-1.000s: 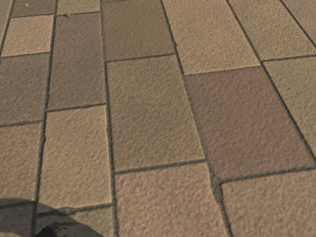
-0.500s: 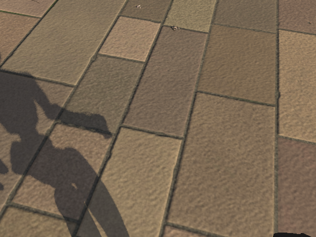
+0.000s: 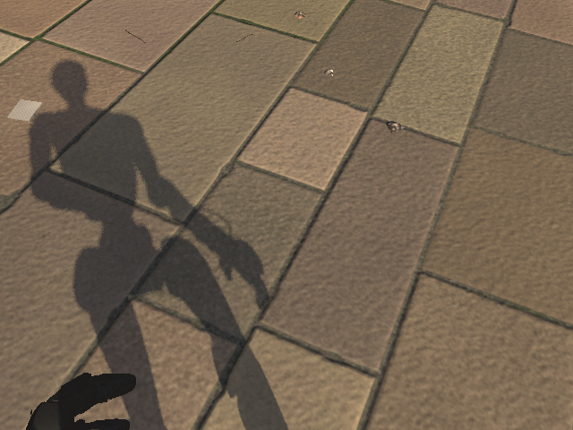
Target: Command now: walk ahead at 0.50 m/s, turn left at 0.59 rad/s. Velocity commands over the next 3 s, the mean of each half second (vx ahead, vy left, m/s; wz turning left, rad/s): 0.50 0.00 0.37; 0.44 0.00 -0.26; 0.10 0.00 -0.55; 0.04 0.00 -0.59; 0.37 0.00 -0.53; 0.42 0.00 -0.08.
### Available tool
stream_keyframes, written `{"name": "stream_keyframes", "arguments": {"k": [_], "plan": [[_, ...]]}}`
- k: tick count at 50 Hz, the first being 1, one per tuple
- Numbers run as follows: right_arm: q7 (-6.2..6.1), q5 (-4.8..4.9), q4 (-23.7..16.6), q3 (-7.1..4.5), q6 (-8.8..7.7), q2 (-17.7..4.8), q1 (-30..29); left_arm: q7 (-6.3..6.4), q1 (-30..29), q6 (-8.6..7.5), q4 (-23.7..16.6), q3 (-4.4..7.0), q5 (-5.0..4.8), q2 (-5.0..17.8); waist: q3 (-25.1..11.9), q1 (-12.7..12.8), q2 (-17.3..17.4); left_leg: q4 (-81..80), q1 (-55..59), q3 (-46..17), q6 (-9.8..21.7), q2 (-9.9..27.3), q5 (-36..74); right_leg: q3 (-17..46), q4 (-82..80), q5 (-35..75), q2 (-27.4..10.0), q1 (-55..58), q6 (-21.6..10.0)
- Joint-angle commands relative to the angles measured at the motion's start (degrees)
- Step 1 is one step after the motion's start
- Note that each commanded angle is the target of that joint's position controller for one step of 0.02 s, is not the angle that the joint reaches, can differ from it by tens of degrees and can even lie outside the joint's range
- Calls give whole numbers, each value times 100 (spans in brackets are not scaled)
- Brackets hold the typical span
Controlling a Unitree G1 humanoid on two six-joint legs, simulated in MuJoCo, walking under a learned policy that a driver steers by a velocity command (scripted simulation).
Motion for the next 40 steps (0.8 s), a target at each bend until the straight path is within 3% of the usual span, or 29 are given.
{"name": "stream_keyframes", "arguments": {"k": [1, 2, 3, 4, 5, 6, 7, 9, 11, 13, 17, 21, 23, 24, 25, 26, 27, 28, 29, 30, 31, 33, 35, 40], "plan": [[10, -126, -565, 9, -62, -322, -365, 95, 1646, -135, -106, 443, 116, 1305, -1475, 1150, 322, 2231, -1309, -397, 249, 657, 2137, 1047, 82, -357, -1204, 3214, -663], [19, 64, -704, 112, -121, 25, 565, 69, 2088, -56, 112, 532, 161, 1674, -2104, 698, -1726, 4037, -3450, 213, -135, -97, -921, 3811, -439, -1392, -2496, 4990, -1658], [-3, 149, -530, 17, -119, -641, 525, 47, 1951, -20, 24, 409, 7, 1084, -1718, 823, -1135, 4790, -4175, 86, -196, 435, -815, 4206, -707, -2692, -2542, 4766, -1565], [4, 98, -599, -71, -83, -965, -151, 78, 1682, 30, -63, 304, -14, 698, -938, 994, -540, 4918, -4333, 222, -228, 641, -250, 3180, -804, -2646, -2248, 4020, -1265], [-3, 27, -674, -79, -54, -916, -481, 87, 1379, 81, -91, 253, 45, 627, -490, 890, -149, 4788, -4126, 413, -258, 846, 174, 2409, -920, -1963, -1988, 3234, -1095], [15, -39, -756, -92, -51, -830, -688, 93, 1214, 109, -49, 218, 74, 530, -158, 786, -132, 4509, -3994, 431, -264, 997, 433, 1900, -1058, -1399, -1773, 2660, -1043], [52, -19, -778, -82, -36, -682, -661, 94, 1185, 97, -1, 183, 119, 477, -68, 659, -251, 4309, -3700, 444, -235, 1126, 586, 1494, -1207, -1051, -1578, 2274, -986], [81, 29, -791, -17, -3, -380, -568, 65, 1269, 42, 123, 197, 81, 497, -41, 569, -349, 3950, -3494, 562, -235, 1164, 639, 1046, -1458, -670, -1465, 1991, -1089], [84, -13, -883, 34, 7, -260, -755, 49, 1352, -3, 237, 245, 41, 661, 32, 545, -246, 3414, -3628, 580, -282, 1184, 845, 762, -1637, -239, -1522, 1962, -1235], [115, -61, -957, 82, -25, -223, -1010, 50, 1386, 7, 307, 279, 7, 788, 33, 571, -149, 2753, -3685, 656, -315, 1226, 1361, 454, -1717, 117, -1512, 2073, -1270], [244, -58, -1095, 181, -150, -121, -1755, 74, 1603, 110, 446, 296, -84, 956, 157, 817, -127, 1360, -3255, 1119, -303, 1142, 2381, -168, -1717, 385, -1278, 2086, -1078], [325, 0, -1316, 173, -184, -238, -2313, 76, 2045, 239, 682, 315, -158, 1118, 290, 942, -255, 701, -3133, 1279, -171, 982, 2117, -136, -1518, 514, -1559, 2622, -982], [345, -20, -1326, 113, -194, -388, -2186, 100, 2032, 313, 751, 329, -193, 1211, 197, 738, -364, 422, -2722, 1393, 7, 828, 1779, -181, -1145, 1284, -1658, 2857, -872], [335, -54, -1200, 32, -197, -517, -1731, 119, 1939, 344, 763, 323, -215, 1239, -78, 413, -355, 159, -1965, 1547, 136, 657, 1887, -380, -579, 2140, -1542, 2812, -751], [297, -82, -919, -115, -184, -771, -901, 140, 1977, 359, 778, 269, -196, 1125, -594, 28, -251, 57, -710, 1634, 296, 514, 2046, -634, 411, 2610, -1282, 2478, -592], [216, -130, -717, -256, -148, -1189, 121, 160, 1937, 335, 632, 137, -45, 851, -1357, -387, 282, 273, 989, 569, 636, 1431, 2257, -844, 2086, 1248, -1007, 1307, -338], [203, -148, -650, -321, -132, -1725, 307, 112, 2509, 217, 453, -86, 22, 175, -2005, 34, 1801, -333, 2607, -2212, 1587, 2809, 1318, -655, 4100, -2775, 4, -908, -4], [210, -118, -680, -187, -150, -1166, 352, 81, 2206, 117, 562, 39, -135, 711, -2057, -229, 1236, -763, 2489, -2691, 1557, 2873, 758, 194, 4851, -3286, -148, -1559, -64], [213, -124, -678, -96, -188, -944, 12, 59, 1743, 77, 392, 115, -282, 947, -1201, -182, 1036, -839, 1819, -1768, 1298, 2688, 1080, 190, 4954, -2840, -388, -1921, -144], [218, -124, -683, -37, -211, -763, -351, 81, 1540, 87, 367, 105, -251, 887, -796, 10, 723, -946, 1080, -1058, 1124, 2436, 1542, 96, 4679, -2327, -636, -1749, -148], [239, -142, -679, 15, -235, -566, -654, 95, 1464, 133, 379, 128, -155, 852, -457, 185, 664, -1149, 437, -556, 1021, 2227, 1876, 101, 4354, -1995, -779, -1530, -107], [251, -197, -633, 28, -337, -430, -916, 92, 1734, 309, 468, 132, -158, 675, -301, 487, 808, -1572, -305, -8, 933, 2081, 2106, 209, 4120, -1559, -917, -913, -40], [235, -208, -513, -11, -443, -501, -966, 114, 1723, 440, 457, 113, -158, 503, -102, 597, 680, -1850, -608, 453, 950, 2092, 2432, 278, 3928, -1258, -897, -942, 49], [118, -236, -270, -54, -476, -619, -850, 57, 1116, 452, 255, 106, -106, 400, 182, 469, 516, -2023, -416, 1480, 713, 1911, 2841, 312, 2556, 231, -752, -1288, 101]]}}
